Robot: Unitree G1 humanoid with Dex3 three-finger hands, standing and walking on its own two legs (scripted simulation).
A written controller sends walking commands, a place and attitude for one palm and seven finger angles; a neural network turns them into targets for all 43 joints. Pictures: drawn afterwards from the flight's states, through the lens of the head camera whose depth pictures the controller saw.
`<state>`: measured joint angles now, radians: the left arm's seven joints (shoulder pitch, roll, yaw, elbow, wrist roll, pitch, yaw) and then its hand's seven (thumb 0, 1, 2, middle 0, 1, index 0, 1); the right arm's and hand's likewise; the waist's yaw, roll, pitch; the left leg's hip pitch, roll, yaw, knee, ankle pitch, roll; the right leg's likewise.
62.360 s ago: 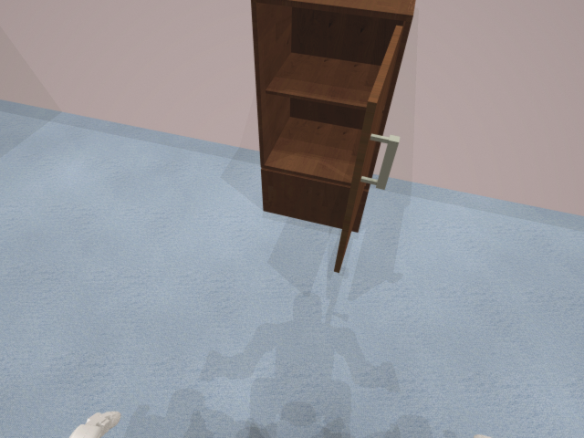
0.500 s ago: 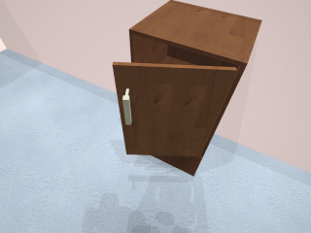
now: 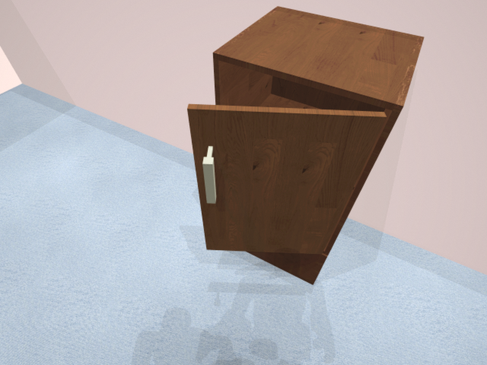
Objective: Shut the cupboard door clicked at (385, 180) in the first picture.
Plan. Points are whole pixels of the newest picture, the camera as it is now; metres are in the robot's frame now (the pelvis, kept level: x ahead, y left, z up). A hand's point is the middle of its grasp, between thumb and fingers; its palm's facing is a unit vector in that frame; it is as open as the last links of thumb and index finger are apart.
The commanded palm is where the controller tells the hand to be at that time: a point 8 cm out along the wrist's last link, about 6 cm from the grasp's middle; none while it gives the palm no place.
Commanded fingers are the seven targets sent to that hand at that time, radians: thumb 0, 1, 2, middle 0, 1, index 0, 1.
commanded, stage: shuffle to correct the standing spot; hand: left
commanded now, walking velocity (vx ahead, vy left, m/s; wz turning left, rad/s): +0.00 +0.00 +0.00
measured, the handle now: (210, 175) +0.54 +0.11 -0.05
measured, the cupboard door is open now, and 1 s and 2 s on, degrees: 27 27 27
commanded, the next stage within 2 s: come to a stop and stand still in 0.92 s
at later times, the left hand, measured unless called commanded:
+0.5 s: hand out of the picture +0.01 +0.14 -0.18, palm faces +0.04 -0.98 -0.19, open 7.4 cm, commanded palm none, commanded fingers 0.00 0.90 0.90 -0.20 -0.30 -0.20 -0.30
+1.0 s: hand out of the picture +0.15 +0.12 -0.17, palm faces +0.00 -0.99 -0.14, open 7.4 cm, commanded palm none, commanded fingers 0.00 0.90 0.90 -0.20 -0.30 -0.20 -0.30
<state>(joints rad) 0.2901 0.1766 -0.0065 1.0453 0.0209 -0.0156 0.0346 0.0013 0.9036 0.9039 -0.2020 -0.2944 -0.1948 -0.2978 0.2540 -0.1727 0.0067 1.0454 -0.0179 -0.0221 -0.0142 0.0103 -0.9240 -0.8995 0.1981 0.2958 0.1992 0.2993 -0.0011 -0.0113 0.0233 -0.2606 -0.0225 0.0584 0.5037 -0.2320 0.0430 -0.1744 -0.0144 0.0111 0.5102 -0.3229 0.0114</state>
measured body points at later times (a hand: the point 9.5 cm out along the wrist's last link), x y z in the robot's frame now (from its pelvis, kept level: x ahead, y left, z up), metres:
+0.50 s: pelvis +0.04 -0.04 -0.01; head +0.06 -0.03 +0.44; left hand +0.01 +0.19 -0.16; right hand +0.05 -0.27 -0.16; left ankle +0.02 +0.07 -0.71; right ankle -0.03 -0.13 -0.74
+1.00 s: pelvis +0.09 -0.06 +0.01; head +0.12 -0.03 +0.46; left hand +0.15 +0.17 -0.16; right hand +0.11 -0.30 -0.13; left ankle +0.12 +0.03 -0.74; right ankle +0.11 -0.23 -0.64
